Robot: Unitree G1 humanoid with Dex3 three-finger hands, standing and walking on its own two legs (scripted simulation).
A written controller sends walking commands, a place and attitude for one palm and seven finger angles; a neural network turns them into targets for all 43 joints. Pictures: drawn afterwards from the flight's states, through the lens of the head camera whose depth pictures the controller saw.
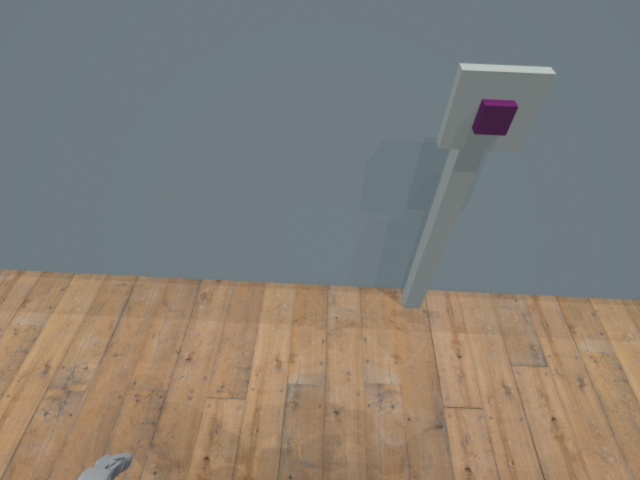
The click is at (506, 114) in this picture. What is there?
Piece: button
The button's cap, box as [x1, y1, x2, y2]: [472, 99, 517, 135]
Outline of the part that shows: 482,99 472,126 474,133 505,135 517,108 517,105 513,100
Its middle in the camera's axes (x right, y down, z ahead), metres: +0.36 -0.25 +0.80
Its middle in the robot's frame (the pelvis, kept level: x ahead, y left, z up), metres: +0.79 -0.32 +0.05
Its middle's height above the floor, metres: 0.82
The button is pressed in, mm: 0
